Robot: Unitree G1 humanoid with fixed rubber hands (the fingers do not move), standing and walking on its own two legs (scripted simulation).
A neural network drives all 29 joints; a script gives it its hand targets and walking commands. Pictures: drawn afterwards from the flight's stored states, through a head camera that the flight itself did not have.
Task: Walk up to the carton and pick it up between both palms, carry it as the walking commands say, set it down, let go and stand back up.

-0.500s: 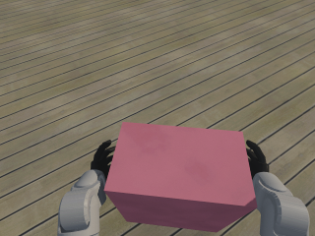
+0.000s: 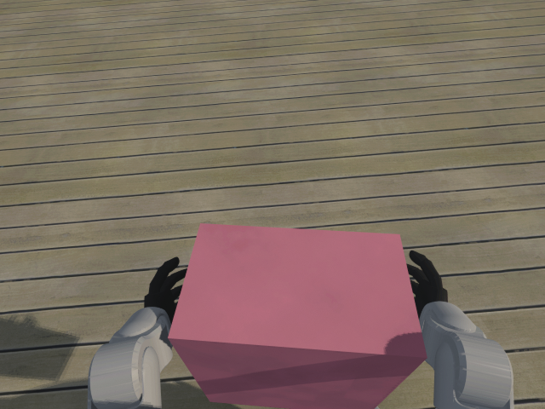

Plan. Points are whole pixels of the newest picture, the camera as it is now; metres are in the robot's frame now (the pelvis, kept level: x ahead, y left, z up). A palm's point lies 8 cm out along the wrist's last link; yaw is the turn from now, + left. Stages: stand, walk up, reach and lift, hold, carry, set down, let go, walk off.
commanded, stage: carry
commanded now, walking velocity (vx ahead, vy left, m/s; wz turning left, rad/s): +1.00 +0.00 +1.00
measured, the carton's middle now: (292, 329) +0.23 -0.02 -0.01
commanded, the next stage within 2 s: none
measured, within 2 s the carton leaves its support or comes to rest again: neither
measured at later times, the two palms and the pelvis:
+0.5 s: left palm (97, 174) +0.51 +0.33 +0.04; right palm (253, 110) +0.70 +0.03 +0.04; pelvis +0.41 +0.07 +0.00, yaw +31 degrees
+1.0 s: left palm out of the picture +0.68 +0.62 +0.03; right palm (95, 59) +1.00 +0.49 +0.03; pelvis +0.74 +0.34 -0.03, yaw +62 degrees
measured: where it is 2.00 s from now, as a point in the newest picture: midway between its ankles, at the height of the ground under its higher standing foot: (61, 236)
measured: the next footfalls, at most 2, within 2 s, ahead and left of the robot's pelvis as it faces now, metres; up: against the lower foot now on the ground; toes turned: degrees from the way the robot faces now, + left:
left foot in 0.34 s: +0.40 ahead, +0.10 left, +0.00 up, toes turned +31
right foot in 0.58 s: +0.68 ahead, +0.01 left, +0.00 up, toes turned +35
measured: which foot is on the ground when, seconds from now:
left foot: down 0.00-0.06, up 0.08-0.32, down 0.34-0.64, up 0.66-0.92, down 0.94-1.00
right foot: down 0.00-0.36, up 0.38-0.56, down 0.58-0.96, up 0.98-1.00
